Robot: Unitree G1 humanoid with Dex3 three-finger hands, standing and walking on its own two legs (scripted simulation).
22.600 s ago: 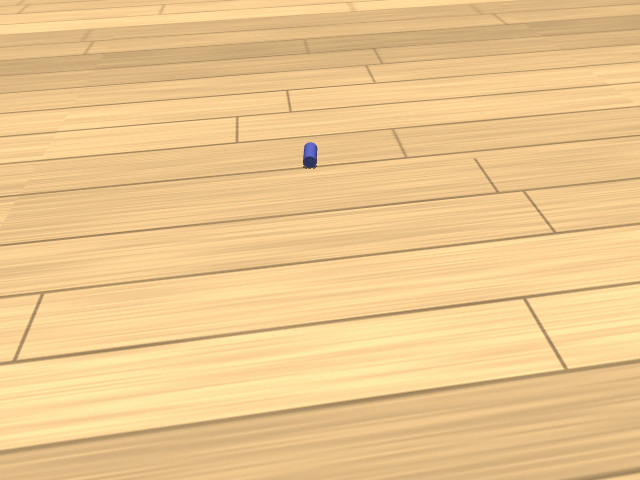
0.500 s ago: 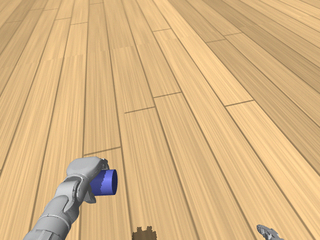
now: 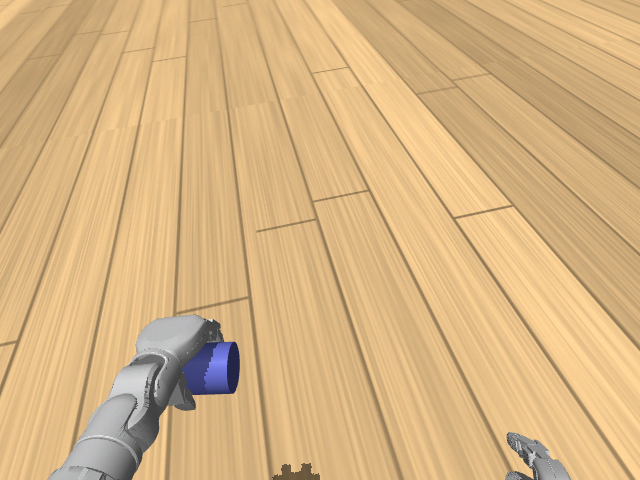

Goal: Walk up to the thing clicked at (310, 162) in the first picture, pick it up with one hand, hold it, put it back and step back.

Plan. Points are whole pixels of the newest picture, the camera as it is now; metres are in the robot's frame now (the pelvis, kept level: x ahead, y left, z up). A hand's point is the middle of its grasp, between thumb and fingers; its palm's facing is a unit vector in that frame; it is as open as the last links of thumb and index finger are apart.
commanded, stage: hold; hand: left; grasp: from above
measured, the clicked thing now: (189, 368) +0.30 +0.22 -0.05
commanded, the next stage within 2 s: crouch in 0.78 s
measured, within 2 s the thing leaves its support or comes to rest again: neither
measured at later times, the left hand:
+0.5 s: hand (182, 367) +0.29 +0.22 -0.03, palm faces -0.44 -0.07 -0.89, open 9.7 cm
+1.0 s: hand (184, 359) +0.31 +0.23 -0.03, palm faces -0.46 -0.07 -0.89, open 9.7 cm
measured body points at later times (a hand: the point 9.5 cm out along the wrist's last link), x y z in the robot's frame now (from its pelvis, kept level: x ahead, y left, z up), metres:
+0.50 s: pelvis +0.01 +0.00 +0.00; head +0.01 -0.02 +0.45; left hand +0.31 +0.23 +0.02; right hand +0.17 -0.24 -0.11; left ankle +0.02 +0.14 -0.73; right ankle +0.04 -0.13 -0.73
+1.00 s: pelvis +0.02 +0.00 +0.01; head +0.03 -0.02 +0.46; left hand +0.33 +0.23 +0.02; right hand +0.17 -0.25 -0.11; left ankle +0.02 +0.14 -0.73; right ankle +0.04 -0.13 -0.73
